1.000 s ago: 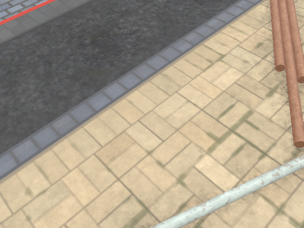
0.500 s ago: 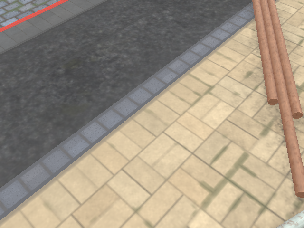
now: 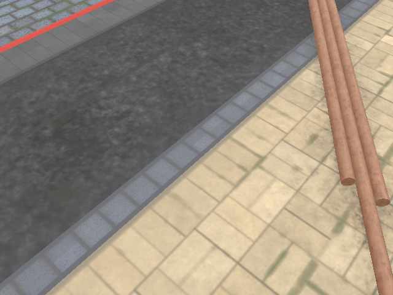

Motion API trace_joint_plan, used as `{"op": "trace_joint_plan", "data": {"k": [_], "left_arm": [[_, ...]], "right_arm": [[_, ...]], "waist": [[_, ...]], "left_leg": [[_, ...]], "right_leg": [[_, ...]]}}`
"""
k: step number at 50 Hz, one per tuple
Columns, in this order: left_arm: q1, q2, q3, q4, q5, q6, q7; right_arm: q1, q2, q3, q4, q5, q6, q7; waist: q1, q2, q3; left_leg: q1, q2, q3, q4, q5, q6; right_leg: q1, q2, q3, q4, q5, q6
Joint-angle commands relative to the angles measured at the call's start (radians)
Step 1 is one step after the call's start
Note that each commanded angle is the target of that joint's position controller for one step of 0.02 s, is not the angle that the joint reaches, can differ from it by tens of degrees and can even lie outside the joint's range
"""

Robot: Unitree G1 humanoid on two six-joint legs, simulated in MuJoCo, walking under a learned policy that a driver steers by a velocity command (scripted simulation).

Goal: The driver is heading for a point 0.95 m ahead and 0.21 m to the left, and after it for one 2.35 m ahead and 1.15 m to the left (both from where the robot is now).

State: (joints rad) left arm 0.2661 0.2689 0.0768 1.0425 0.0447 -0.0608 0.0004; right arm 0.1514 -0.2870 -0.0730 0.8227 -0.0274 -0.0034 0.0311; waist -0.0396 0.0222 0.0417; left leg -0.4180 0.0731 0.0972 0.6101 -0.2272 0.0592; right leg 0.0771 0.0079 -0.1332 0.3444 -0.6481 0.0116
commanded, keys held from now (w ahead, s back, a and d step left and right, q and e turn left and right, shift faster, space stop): w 0.58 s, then w+q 0.42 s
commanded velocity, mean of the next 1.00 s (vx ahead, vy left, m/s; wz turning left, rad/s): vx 0.50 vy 0.00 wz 0.13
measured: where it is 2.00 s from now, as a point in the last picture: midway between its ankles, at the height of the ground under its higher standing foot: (157, 184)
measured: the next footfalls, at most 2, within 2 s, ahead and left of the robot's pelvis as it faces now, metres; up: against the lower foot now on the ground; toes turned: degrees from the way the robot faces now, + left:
left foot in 0.02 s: +0.14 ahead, +0.08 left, -0.03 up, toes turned +6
right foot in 0.56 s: +0.46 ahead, -0.08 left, -0.03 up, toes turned -4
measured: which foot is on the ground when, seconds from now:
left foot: up 0.00-0.00, down 0.02-0.58, up 0.60-1.00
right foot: down 0.00-0.02, up 0.04-0.54, down 0.56-1.00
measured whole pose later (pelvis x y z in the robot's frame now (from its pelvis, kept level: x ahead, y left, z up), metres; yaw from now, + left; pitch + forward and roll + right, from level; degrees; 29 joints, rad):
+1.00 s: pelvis +0.52 -0.02 +0.00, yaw +10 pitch +0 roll -1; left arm 0.42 0.16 0.03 1.04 0.01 -0.10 0.03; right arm 0.10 -0.20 -0.04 0.92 -0.02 -0.01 0.04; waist 0.03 0.03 0.05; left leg -0.63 0.07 0.07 0.75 0.00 0.06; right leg 0.09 0.07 -0.26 0.19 -0.29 -0.08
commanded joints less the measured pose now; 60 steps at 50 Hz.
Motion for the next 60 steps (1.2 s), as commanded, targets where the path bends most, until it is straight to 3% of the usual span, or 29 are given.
{"op": "trace_joint_plan", "data": {"k": [1, 2, 3, 4, 5, 6, 7, 8, 12, 17, 22, 25, 27, 28, 29, 30, 31, 32, 33, 35, 39, 50, 53, 55, 56, 57, 58, 59, 60], "left_arm": [[-0.233, 0.061, 0.004, -0.092, 0.033, 0.007, -0.014], [-0.185, -0.105, -0.038, -0.122, 0.003, -0.001, -0.022], [0.007, -0.053, -0.035, -0.154, -0.052, -0.017, -0.032], [-0.003, 0.055, -0.016, -0.126, -0.042, -0.017, -0.026], [-0.069, 0.094, -0.011, -0.117, -0.02, -0.014, -0.02], [-0.089, 0.082, -0.014, -0.107, -0.004, -0.003, -0.016], [-0.091, 0.07, -0.016, -0.104, -0.001, 0.01, -0.025], [-0.091, 0.054, -0.022, -0.102, -0.007, 0.023, -0.036], [-0.175, 0.024, -0.029, -0.114, -0.019, 0.033, -0.034], [-0.353, -0.015, -0.046, -0.169, -0.021, 0.035, -0.04], [-0.401, -0.014, -0.053, -0.203, -0.025, 0.021, -0.03], [-0.304, 0.012, -0.039, -0.194, -0.026, 0.006, -0.022], [-0.033, 0.04, -0.015, -0.107, -0.025, -0.008, -0.009], [0.139, 0.085, 0.004, -0.054, -0.007, -0.015, -0.001], [0.244, 0.188, 0.031, -0.047, 0.015, -0.014, 0.005], [0.179, 0.198, 0.036, -0.051, -0.013, 0.0, -0.006], [0.05, 0.139, 0.024, -0.077, -0.034, 0.003, -0.007], [-0.026, 0.055, 0.002, -0.097, -0.036, -0.006, -0.01], [-0.052, 0.016, -0.01, -0.094, -0.03, -0.017, -0.008], [-0.018, -0.019, -0.025, -0.067, -0.027, -0.038, 0.004], [0.075, 0.032, -0.016, -0.047, -0.031, -0.062, 0.008], [0.245, 0.027, -0.029, -0.014, -0.028, -0.042, 0.042], [0.227, 0.061, -0.021, -0.018, -0.025, -0.029, 0.054], [0.189, 0.095, -0.009, -0.035, -0.019, -0.015, 0.057], [0.17, 0.108, -0.004, -0.049, -0.017, -0.009, 0.05], [0.123, 0.117, 0.001, -0.074, -0.024, -0.008, 0.038], [0.131, 0.013, -0.017, -0.126, -0.025, -0.014, 0.022], [0.07, 0.043, -0.009, -0.199, -0.033, -0.025, 0.008], [-0.012, 0.057, -0.011, -0.217, -0.027, -0.041, 0.003]], "right_arm": [[0.605, -0.124, -0.055, 0.192, -0.015, -0.003, -0.021], [0.571, -0.11, -0.016, 0.185, -0.027, -0.029, -0.018], [0.359, -0.182, -0.026, 0.133, -0.014, -0.033, -0.013], [0.189, -0.141, -0.025, 0.068, -0.004, -0.042, -0.01], [0.121, -0.094, -0.013, 0.048, 0.008, -0.061, -0.005], [0.13, -0.101, -0.013, 0.063, 0.008, -0.075, -0.008], [0.159, -0.081, -0.004, 0.082, 0.01, -0.088, -0.017], [0.208, -0.08, -0.002, 0.107, 0.012, -0.1, -0.024], [0.374, -0.037, 0.009, 0.174, 0.019, -0.113, -0.036], [0.419, 0.008, 0.025, 0.191, 0.013, -0.096, -0.046], [0.42, -0.007, 0.022, 0.222, 0.006, -0.091, -0.045], [0.358, -0.033, 0.015, 0.228, 0.004, -0.09, -0.048], [0.298, -0.055, 0.009, 0.222, 0.003, -0.08, -0.048], [0.294, -0.042, 0.014, 0.209, 0.008, -0.076, -0.044], [0.354, 0.039, 0.029, 0.179, 0.035, -0.074, -0.032], [0.391, 0.028, 0.02, 0.185, 0.037, -0.075, -0.028], [0.305, -0.016, 0.009, 0.168, 0.025, -0.07, -0.032], [0.238, -0.019, 0.009, 0.155, 0.023, -0.074, -0.027], [0.224, 0.004, 0.009, 0.156, 0.024, -0.071, -0.025], [0.255, 0.033, 0.013, 0.169, -0.001, -0.045, -0.012], [0.156, 0.039, 0.013, 0.133, 0.005, -0.013, 0.001], [-0.175, 0.06, 0.04, 0.005, 0.004, -0.02, 0.013], [-0.125, 0.038, 0.031, 0.008, -0.001, -0.02, 0.009], [0.01, 0.004, 0.012, 0.042, -0.003, -0.019, 0.004], [0.109, -0.024, -0.004, 0.07, -0.006, -0.024, 0.0], [0.245, -0.07, -0.028, 0.104, -0.017, -0.031, -0.009], [0.248, -0.169, -0.056, 0.102, -0.019, -0.03, -0.021], [0.243, -0.214, -0.065, 0.088, 0.002, -0.019, -0.014], [0.202, -0.178, -0.056, 0.093, 0.017, -0.016, -0.021]], "waist": [[-0.286, 0.208, -0.077], [-0.178, 0.323, -0.048], [0.015, 0.41, -0.07], [0.084, 0.213, 0.045], [0.072, 0.028, 0.089], [0.074, -0.006, 0.061], [0.077, -0.02, 0.045], [0.067, 0.033, 0.04], [0.025, 0.033, -0.022], [-0.019, 0.058, 0.038], [-0.026, 0.078, 0.088], [0.036, 0.077, 0.07], [0.15, 0.049, -0.058], [0.201, 0.007, -0.152], [0.179, -0.186, -0.252], [0.134, -0.248, -0.293], [0.086, -0.131, -0.122], [0.07, -0.052, -0.025], [0.036, -0.039, 0.017], [0.001, -0.075, 0.013], [0.005, -0.067, 0.031], [0.085, -0.08, 0.074], [0.045, -0.118, 0.03], [-0.02, -0.147, -0.043], [-0.06, -0.144, -0.097], [-0.143, -0.08, -0.155], [-0.086, 0.111, -0.205], [-0.072, 0.125, -0.25], [-0.057, 0.008, -0.11]], "left_leg": [[0.561, 0.004, -0.05, -0.08, -0.147, 0.026], [0.521, 0.117, -0.408, -0.168, -0.331, 0.018], [0.458, 0.264, -0.861, -0.514, -0.553, 0.089], [0.341, 0.327, -0.804, -0.541, -0.588, 0.131], [0.223, 0.274, -0.643, -0.502, -0.38, 0.123], [0.187, 0.22, -0.521, -0.47, -0.213, 0.093], [0.196, 0.171, -0.416, -0.466, -0.092, 0.062], [0.202, 0.159, -0.364, -0.469, 0.059, 0.059], [0.435, 0.13, -0.213, -0.411, 0.482, 0.065], [0.497, 0.116, -0.146, -0.464, 0.414, 0.105], [0.514, 0.138, -0.102, -0.449, 0.506, 0.127], [0.532, 0.158, -0.076, -0.351, 0.788, 0.109], [0.518, 0.125, -0.04, -0.062, 0.919, 0.082], [0.358, 0.083, -0.02, 0.176, 0.695, 0.065], [0.058, -0.062, 0.021, 0.556, 0.153, 0.027], [-0.134, -0.16, -0.128, 0.749, -0.281, 0.036], [-0.206, -0.075, -0.166, 0.768, -0.194, 0.05], [-0.182, -0.033, -0.161, 0.705, -0.099, 0.053], [-0.133, -0.001, -0.162, 0.638, -0.053, 0.051], [-0.049, 0.023, -0.165, 0.572, -0.016, 0.033], [-0.161, 0.035, -0.141, 0.52, 0.085, 0.008], [-0.254, -0.027, 0.033, 0.072, 0.214, 0.02], [-0.131, -0.103, 0.09, 0.033, 0.092, 0.077], [0.012, -0.156, 0.098, 0.017, -0.015, 0.134], [0.133, -0.175, 0.076, -0.032, -0.048, 0.165], [0.341, -0.132, -0.022, -0.147, -0.028, 0.214], [0.585, 0.146, -0.419, -0.168, 0.0, 0.31], [0.702, 0.266, -0.859, -0.31, 0.004, 0.44], [0.608, 0.254, -0.702, -0.351, 0.011, 0.393]], "right_leg": [[-0.474, 0.01, 0.05, 0.779, 0.209, -0.111], [-0.744, 0.127, 0.256, 1.101, -0.009, -0.135], [-0.839, 0.131, 0.3, 1.115, 0.126, -0.14], [-0.838, 0.004, 0.215, 1.106, 0.266, -0.134], [-0.752, -0.049, 0.202, 1.017, 0.369, -0.11], [-0.672, -0.074, 0.203, 0.974, 0.398, -0.09], [-0.632, -0.093, 0.201, 0.931, 0.435, -0.079], [-0.605, -0.1, 0.177, 0.875, 0.447, -0.064], [-0.724, -0.098, 0.135, 0.808, 0.484, -0.047], [-0.796, -0.094, 0.07, 0.534, 0.546, -0.026], [-0.704, -0.055, 0.018, 0.288, 0.564, -0.065], [-0.571, -0.014, 0.01, 0.23, 0.515, -0.124], [-0.316, 0.047, -0.004, 0.153, 0.519, -0.164], [-0.08, -0.035, 0.093, 0.14, 0.476, -0.195], [0.143, -0.317, 0.527, 0.054, 0.293, -0.285], [0.173, -0.413, 0.865, -0.124, 0.193, -0.348], [0.029, -0.388, 0.706, -0.14, 0.091, -0.306], [-0.126, -0.347, 0.565, -0.177, 0.152, -0.27], [-0.216, -0.3, 0.453, -0.205, 0.257, -0.221], [-0.287, -0.245, 0.298, -0.219, 0.435, -0.168], [-0.25, -0.225, 0.151, -0.241, 0.611, -0.133], [0.025, -0.233, -0.067, -0.16, 1.052, -0.096], [0.079, -0.256, -0.116, -0.013, 1.431, -0.09], [0.078, -0.275, -0.127, 0.199, 1.579, -0.1], [0.032, -0.28, -0.122, 0.37, 1.505, -0.11], [-0.125, -0.254, -0.133, 0.641, 1.273, -0.093], [-0.486, -0.113, -0.118, 0.976, 0.396, -0.054], [-0.775, 0.05, 0.092, 1.18, 0.107, -0.034], [-0.876, -0.045, 0.18, 1.125, 0.218, -0.043]]}}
